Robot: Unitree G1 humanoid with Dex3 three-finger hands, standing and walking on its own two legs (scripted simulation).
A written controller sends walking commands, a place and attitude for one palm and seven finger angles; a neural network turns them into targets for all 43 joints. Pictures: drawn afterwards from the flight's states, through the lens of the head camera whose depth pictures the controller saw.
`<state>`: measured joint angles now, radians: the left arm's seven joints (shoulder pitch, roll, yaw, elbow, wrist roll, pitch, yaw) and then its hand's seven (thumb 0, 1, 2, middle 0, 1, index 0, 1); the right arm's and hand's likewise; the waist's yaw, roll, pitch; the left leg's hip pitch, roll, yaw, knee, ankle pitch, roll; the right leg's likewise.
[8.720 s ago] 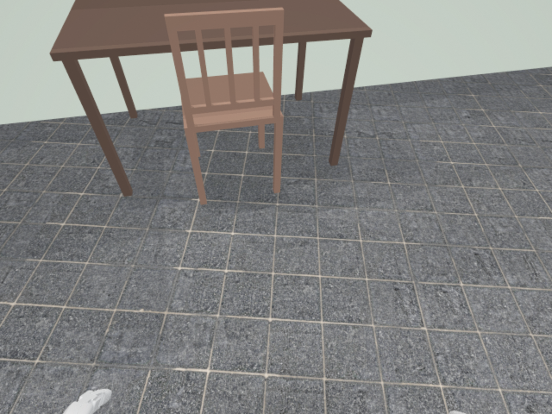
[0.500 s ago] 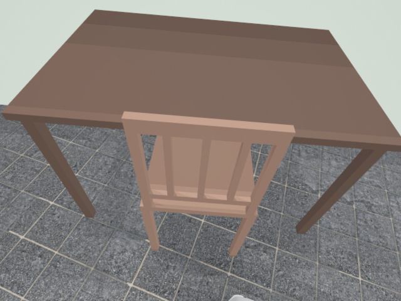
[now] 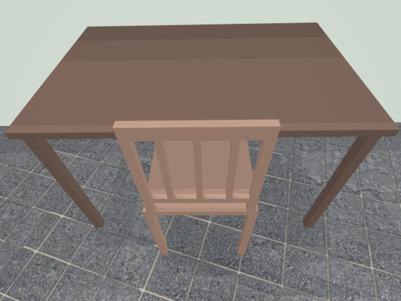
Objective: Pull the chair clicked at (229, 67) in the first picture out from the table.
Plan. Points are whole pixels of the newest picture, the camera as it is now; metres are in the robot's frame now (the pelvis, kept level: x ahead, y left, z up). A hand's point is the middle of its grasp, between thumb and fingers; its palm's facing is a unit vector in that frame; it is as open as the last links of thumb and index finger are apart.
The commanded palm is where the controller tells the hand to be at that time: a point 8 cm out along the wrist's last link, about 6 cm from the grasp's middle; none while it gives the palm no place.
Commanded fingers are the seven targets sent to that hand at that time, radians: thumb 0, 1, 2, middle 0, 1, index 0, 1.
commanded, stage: look again from close up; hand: left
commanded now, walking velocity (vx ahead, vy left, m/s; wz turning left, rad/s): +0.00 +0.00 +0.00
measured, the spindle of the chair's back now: (198, 171) +0.47 +0.03 -0.09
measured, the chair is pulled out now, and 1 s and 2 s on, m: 0.00 0.00 0.00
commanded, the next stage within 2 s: none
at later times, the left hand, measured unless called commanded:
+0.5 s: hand out of the picture +0.00 +0.19 -0.17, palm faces +0.02 -0.98 -0.19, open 7.4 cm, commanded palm none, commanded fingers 0.00 0.90 0.90 -0.20 -0.30 -0.20 -0.30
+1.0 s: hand out of the picture -0.03 +0.21 -0.17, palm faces +0.01 -0.98 -0.18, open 7.4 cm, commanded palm none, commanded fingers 0.00 0.90 0.90 -0.20 -0.30 -0.20 -0.30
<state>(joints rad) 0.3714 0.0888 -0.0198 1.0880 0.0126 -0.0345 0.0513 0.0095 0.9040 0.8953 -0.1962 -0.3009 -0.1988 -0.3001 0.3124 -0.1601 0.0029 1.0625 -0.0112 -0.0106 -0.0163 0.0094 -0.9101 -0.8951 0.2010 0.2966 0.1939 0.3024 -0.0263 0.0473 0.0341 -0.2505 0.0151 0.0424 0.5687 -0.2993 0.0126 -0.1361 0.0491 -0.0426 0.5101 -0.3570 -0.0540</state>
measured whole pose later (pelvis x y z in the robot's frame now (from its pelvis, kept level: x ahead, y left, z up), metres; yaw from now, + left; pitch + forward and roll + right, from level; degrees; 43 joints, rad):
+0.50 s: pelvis +0.00 +0.01 +0.01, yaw +0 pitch -1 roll +0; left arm 0.33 0.17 -0.02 1.06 0.01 -0.02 0.05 0.01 0.91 0.90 -0.19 -0.30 -0.20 -0.30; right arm 0.27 -0.16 0.02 1.11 0.00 -0.02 -0.02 0.01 -0.91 -0.90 0.20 0.30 0.19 0.30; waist 0.00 -0.02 0.01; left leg -0.20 -0.02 0.06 0.48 -0.26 0.04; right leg -0.10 0.02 -0.03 0.45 -0.33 -0.03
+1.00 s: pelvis -0.01 +0.04 +0.01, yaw -1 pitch -2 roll +0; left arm 0.34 0.16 -0.02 1.09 0.01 -0.01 0.05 0.01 0.91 0.90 -0.19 -0.30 -0.20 -0.30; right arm 0.26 -0.16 0.02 1.13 0.00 -0.02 -0.02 0.01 -0.91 -0.89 0.20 0.30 0.20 0.30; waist 0.01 -0.03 0.02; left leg -0.18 -0.05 0.08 0.42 -0.22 0.07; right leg -0.10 -0.01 -0.01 0.43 -0.30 0.01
